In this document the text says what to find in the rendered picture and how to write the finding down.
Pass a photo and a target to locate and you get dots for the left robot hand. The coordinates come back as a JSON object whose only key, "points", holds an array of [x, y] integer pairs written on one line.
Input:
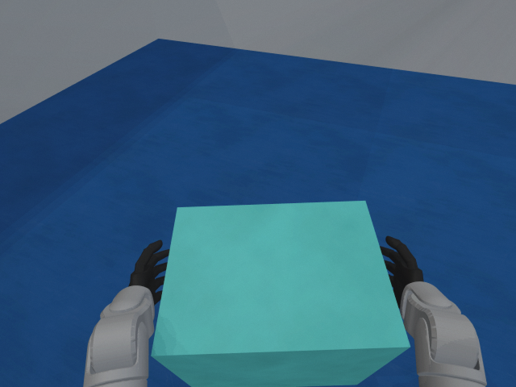
{"points": [[145, 272]]}

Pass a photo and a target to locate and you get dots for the robot left forearm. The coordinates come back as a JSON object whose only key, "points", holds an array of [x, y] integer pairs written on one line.
{"points": [[117, 352]]}

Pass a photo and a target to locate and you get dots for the robot right forearm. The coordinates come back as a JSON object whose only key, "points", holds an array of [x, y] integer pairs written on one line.
{"points": [[447, 348]]}

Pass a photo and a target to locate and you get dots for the right robot hand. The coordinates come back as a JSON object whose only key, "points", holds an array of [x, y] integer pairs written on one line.
{"points": [[405, 269]]}

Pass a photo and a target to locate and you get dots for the carton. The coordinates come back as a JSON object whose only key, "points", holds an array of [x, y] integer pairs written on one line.
{"points": [[277, 295]]}

